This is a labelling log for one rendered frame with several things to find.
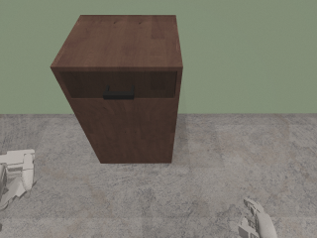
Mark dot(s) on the drawer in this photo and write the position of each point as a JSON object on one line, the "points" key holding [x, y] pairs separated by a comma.
{"points": [[92, 83]]}

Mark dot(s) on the cabinet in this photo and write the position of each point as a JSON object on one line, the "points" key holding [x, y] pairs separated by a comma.
{"points": [[124, 131]]}

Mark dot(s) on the robot right hand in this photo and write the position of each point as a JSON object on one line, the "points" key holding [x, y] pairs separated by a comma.
{"points": [[260, 227]]}

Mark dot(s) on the handle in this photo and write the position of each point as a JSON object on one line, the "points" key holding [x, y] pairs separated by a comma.
{"points": [[118, 95]]}

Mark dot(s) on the robot left hand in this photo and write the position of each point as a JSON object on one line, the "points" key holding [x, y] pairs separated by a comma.
{"points": [[18, 166]]}

